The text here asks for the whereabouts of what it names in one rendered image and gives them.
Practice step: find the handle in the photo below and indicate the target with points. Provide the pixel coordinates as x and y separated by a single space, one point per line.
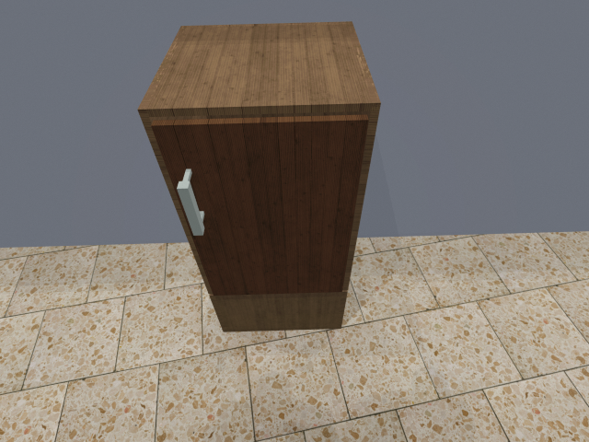
186 195

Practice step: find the cupboard door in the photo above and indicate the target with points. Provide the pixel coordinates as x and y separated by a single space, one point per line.
278 195

